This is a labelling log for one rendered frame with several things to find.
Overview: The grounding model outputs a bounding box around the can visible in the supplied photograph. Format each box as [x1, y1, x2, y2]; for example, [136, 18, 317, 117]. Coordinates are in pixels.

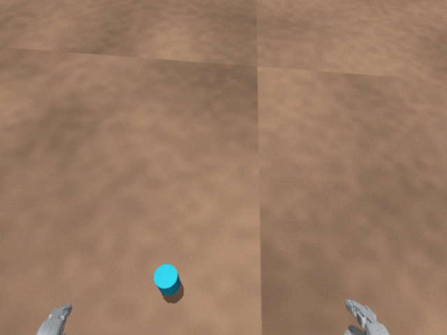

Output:
[154, 264, 180, 296]

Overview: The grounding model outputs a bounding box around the left robot hand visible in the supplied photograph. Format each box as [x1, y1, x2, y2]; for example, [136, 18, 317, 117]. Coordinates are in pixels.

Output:
[36, 304, 72, 335]

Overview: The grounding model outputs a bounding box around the right robot hand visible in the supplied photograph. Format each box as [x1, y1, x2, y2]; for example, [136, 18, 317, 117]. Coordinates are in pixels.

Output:
[344, 299, 390, 335]

